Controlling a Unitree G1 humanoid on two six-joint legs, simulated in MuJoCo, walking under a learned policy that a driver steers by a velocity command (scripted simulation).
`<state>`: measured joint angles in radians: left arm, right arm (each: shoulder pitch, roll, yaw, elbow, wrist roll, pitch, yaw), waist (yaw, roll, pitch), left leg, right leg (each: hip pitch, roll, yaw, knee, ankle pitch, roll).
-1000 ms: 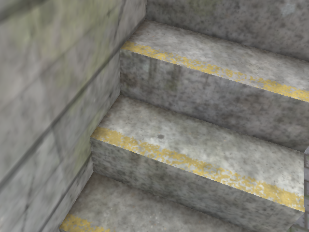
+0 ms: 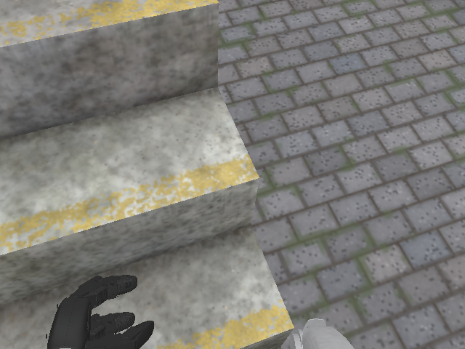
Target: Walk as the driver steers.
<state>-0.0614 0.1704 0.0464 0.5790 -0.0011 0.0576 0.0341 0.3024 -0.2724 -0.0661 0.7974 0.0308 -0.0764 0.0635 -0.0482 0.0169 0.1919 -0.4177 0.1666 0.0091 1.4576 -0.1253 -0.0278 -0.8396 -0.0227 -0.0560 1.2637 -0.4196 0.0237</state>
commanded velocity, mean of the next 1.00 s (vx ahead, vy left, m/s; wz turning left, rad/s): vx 0.43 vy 0.05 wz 0.58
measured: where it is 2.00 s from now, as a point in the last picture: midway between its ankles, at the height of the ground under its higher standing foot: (142, 321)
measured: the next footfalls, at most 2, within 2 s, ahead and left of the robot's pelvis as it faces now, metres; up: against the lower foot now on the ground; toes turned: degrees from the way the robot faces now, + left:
left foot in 0.34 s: +0.15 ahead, +0.11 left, +0.00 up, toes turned +6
right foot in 0.52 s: +0.13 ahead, +0.01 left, +0.00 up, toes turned +27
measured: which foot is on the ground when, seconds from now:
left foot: up 0.00-0.32, down 0.34-0.52, up 0.54-0.92, down 0.94-1.00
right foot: down 0.00-0.30, up 0.32-0.50, down 0.52-0.92, up 0.94-1.00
